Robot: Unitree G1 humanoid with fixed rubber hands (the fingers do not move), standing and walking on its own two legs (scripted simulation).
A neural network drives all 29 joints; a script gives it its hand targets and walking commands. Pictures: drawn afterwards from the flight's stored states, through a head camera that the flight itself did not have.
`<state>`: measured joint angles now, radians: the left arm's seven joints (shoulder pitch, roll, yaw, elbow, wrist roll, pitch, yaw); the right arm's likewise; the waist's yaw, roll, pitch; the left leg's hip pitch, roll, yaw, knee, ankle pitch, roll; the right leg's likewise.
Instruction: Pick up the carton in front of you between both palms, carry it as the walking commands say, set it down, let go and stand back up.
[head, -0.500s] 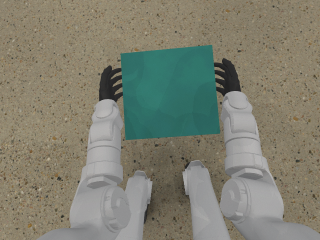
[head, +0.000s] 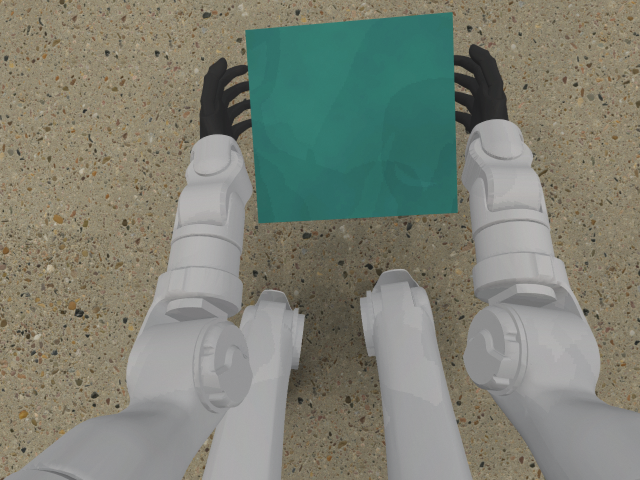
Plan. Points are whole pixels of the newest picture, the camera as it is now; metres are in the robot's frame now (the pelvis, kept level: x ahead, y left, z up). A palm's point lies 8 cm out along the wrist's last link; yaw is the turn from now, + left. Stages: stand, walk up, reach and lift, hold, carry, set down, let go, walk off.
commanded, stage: set down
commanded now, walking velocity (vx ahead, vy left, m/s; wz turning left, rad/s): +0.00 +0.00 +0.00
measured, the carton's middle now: (349, 140) +0.48 -0.08 -0.20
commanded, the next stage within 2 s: none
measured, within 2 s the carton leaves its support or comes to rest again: rests again in 0.92 s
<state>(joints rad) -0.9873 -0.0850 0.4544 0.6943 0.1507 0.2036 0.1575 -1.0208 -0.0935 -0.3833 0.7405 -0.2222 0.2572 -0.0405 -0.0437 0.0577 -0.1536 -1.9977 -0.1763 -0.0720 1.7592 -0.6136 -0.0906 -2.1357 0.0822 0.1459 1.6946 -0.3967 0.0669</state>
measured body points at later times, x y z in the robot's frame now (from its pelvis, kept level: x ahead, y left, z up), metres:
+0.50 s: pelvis -0.01 +0.00 -0.09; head +0.34 -0.05 +0.19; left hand +0.52 +0.06 -0.25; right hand +0.49 -0.24 -0.26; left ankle +0.07 +0.13 -0.46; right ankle +0.12 -0.14 -0.46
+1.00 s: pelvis -0.02 +0.01 -0.10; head +0.34 -0.03 +0.17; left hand +0.52 +0.07 -0.28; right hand +0.48 -0.24 -0.29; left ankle +0.07 +0.13 -0.46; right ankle +0.12 -0.13 -0.46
